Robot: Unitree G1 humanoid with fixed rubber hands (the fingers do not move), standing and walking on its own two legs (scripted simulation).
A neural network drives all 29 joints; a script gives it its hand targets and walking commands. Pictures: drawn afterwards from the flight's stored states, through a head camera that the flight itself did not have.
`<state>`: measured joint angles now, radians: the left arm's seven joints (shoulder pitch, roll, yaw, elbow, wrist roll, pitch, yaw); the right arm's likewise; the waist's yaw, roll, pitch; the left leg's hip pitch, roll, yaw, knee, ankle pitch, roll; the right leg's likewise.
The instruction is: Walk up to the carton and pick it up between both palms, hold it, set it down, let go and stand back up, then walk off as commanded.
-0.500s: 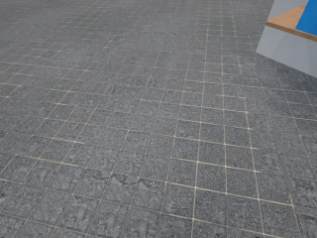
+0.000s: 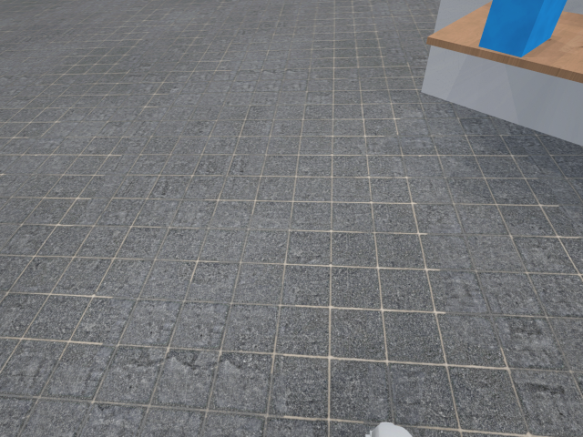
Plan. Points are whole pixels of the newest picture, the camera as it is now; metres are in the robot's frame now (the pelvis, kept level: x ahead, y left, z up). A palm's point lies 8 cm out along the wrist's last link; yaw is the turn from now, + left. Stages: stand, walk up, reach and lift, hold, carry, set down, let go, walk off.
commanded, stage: walk up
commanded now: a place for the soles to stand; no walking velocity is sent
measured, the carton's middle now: (524, 15) +1.66 -0.89 -0.04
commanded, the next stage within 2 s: none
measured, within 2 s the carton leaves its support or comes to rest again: neither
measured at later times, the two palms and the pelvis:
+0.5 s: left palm (190, 347) +0.28 +0.20 -0.07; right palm (563, 338) +0.31 -0.41 -0.10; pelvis +0.24 -0.09 +0.01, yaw -13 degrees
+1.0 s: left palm (290, 184) +0.71 +0.05 -0.10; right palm (563, 284) +0.43 -0.48 -0.13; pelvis +0.51 -0.18 -0.02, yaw -22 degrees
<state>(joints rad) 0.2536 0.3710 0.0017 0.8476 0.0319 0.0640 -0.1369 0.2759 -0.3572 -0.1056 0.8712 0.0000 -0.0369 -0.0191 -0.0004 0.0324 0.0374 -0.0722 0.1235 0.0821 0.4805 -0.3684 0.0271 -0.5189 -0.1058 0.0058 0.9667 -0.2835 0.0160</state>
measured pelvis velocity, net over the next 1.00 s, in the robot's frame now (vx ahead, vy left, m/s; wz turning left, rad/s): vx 0.51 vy -0.18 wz -0.38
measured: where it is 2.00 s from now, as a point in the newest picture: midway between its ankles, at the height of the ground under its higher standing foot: (398, 259)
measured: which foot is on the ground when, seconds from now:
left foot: down 0.00-0.06, up 0.08-0.58, down 0.60-1.00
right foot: up 0.00-0.06, down 0.08-0.60, up 0.62-1.00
